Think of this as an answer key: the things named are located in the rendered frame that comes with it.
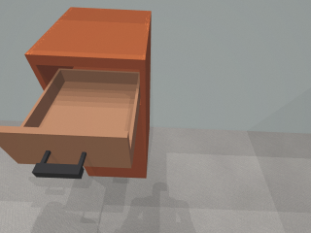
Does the cabinet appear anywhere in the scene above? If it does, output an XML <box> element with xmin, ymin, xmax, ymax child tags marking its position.
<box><xmin>25</xmin><ymin>7</ymin><xmax>152</xmax><ymax>179</ymax></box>

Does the handle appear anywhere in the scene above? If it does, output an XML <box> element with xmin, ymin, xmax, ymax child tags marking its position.
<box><xmin>32</xmin><ymin>150</ymin><xmax>86</xmax><ymax>179</ymax></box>

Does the drawer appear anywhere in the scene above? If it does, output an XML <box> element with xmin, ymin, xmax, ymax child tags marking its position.
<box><xmin>0</xmin><ymin>68</ymin><xmax>141</xmax><ymax>169</ymax></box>

